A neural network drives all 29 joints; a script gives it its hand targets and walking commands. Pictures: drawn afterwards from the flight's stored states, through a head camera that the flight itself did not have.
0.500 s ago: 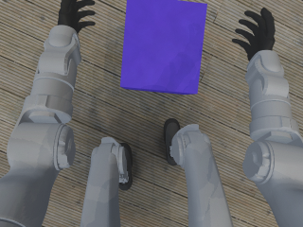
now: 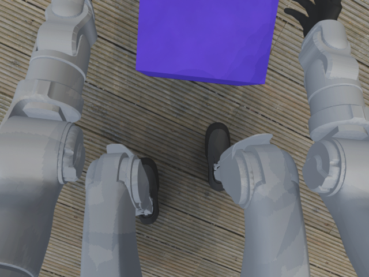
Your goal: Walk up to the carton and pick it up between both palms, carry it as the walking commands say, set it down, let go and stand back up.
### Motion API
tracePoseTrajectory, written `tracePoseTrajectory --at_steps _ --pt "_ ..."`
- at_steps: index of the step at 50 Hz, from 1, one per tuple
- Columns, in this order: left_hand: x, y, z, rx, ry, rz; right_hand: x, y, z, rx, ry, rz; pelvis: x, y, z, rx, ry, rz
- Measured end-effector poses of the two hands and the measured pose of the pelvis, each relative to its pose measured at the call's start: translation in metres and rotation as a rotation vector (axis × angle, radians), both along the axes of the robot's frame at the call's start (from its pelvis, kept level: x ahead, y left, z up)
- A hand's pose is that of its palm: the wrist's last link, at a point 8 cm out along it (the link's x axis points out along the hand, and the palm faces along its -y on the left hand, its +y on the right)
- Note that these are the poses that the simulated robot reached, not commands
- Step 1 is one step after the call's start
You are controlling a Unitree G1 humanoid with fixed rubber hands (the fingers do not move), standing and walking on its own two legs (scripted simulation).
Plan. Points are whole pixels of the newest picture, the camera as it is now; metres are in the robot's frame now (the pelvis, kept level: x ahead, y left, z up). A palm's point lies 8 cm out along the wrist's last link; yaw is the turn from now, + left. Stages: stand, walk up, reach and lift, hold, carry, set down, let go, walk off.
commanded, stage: reach and lift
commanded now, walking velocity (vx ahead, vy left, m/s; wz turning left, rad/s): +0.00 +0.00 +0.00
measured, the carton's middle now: (204, 14) +0.57 -0.10 -0.31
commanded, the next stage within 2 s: none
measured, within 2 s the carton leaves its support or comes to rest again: neither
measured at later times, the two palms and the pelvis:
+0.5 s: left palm (104, 17) +0.56 +0.11 -0.24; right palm (305, 24) +0.51 -0.28 -0.22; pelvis -0.01 +0.00 -0.05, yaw +0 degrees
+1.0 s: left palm (114, 17) +0.56 +0.09 -0.23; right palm (294, 24) +0.51 -0.26 -0.22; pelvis -0.01 +0.00 -0.05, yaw +0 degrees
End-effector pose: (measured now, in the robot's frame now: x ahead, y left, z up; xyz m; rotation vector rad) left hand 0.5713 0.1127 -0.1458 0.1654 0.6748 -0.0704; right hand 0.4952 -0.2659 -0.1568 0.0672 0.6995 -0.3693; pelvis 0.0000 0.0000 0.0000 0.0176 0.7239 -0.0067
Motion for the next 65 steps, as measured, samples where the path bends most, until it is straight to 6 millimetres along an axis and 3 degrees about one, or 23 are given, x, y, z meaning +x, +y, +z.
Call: tracePoseTrajectory --at_steps 6,13,18,23,30,37,49,65 --pt "-0.002 -0.004 -0.037 -0.004 0.025 -0.013 -0.002 -0.003 -0.034 -0.011 0.043 0.002 -0.001 0.001 -0.021 -0.006 -0.035 0.000" --pt "-0.009 -0.016 -0.077 -0.025 0.042 -0.043 -0.003 -0.017 -0.059 -0.039 0.066 -0.007 -0.002 0.003 -0.040 -0.019 -0.070 0.005" --pt "-0.015 -0.016 -0.094 -0.039 0.036 -0.042 0.001 -0.023 -0.064 -0.048 0.068 -0.014 -0.004 0.001 -0.048 -0.023 -0.085 0.007" --pt "-0.013 -0.008 -0.093 -0.032 0.017 -0.041 0.010 -0.016 -0.065 -0.029 0.048 -0.022 -0.006 0.000 -0.052 -0.021 -0.101 0.012" --pt "-0.010 -0.006 -0.084 -0.024 0.018 -0.046 0.009 -0.010 -0.065 -0.020 0.055 -0.015 -0.008 0.002 -0.050 -0.022 -0.108 0.016" --pt "-0.008 -0.014 -0.080 -0.023 0.026 -0.058 0.003 -0.009 -0.066 -0.013 0.069 -0.007 -0.010 0.002 -0.047 -0.025 -0.106 0.016" --pt "-0.016 -0.026 -0.086 -0.037 0.033 -0.061 0.013 0.008 -0.067 -0.009 0.067 0.024 -0.010 -0.001 -0.047 -0.017 -0.105 0.013" --pt "-0.016 -0.027 -0.086 -0.034 0.036 -0.042 0.013 0.010 -0.067 -0.046 0.062 0.012 -0.015 0.002 -0.044 -0.029 -0.102 0.024"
